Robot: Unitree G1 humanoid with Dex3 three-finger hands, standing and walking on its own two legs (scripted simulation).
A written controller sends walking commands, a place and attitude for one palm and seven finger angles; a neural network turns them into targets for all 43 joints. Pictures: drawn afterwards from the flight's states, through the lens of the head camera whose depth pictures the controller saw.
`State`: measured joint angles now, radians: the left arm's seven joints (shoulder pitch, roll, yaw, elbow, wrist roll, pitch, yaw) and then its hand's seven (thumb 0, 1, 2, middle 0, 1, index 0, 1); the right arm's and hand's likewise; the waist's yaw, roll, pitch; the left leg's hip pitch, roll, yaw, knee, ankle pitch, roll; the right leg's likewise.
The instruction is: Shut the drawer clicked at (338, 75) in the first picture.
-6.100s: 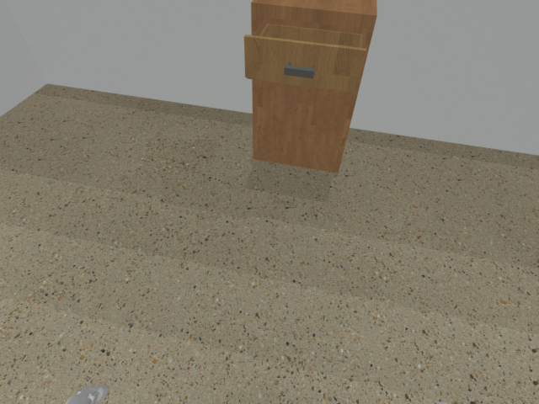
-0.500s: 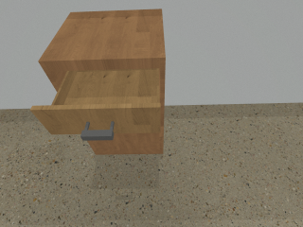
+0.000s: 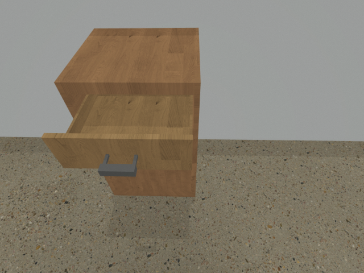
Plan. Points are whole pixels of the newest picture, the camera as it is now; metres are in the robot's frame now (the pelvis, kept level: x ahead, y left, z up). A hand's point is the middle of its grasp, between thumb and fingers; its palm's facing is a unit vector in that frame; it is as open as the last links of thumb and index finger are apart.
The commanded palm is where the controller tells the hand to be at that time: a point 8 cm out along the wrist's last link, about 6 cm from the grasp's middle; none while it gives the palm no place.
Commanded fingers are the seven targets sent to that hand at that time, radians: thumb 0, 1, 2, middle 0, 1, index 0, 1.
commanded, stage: shuffle to correct the standing spot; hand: left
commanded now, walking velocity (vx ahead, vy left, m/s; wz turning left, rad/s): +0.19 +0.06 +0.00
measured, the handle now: (119, 163) +0.44 +0.22 -0.08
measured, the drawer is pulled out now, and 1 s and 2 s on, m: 0.21 0.21 0.21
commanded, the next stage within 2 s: come to a stop and stand still in 0.14 s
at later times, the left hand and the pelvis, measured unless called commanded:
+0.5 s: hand out of the picture +0.10 +0.20 -0.17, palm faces +0.04 -0.96 -0.26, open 7.3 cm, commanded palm none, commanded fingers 0.00 0.90 0.90 -0.20 -0.30 -0.20 -0.30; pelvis +0.06 +0.01 -0.01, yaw +1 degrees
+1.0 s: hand out of the picture +0.03 +0.20 -0.17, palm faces +0.11 -0.97 -0.22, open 7.3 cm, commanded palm none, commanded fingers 0.00 0.90 0.90 -0.20 -0.30 -0.20 -0.30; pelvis +0.02 +0.01 +0.00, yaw +2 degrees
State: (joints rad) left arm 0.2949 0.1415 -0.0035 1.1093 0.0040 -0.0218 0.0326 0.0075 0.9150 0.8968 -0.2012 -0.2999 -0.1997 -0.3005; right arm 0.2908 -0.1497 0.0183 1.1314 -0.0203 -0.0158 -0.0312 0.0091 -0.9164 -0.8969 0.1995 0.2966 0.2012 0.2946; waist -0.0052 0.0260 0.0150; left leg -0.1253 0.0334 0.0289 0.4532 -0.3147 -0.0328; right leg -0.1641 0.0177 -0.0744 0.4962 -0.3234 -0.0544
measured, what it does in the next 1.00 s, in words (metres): steps on the spot: right foot, then left foot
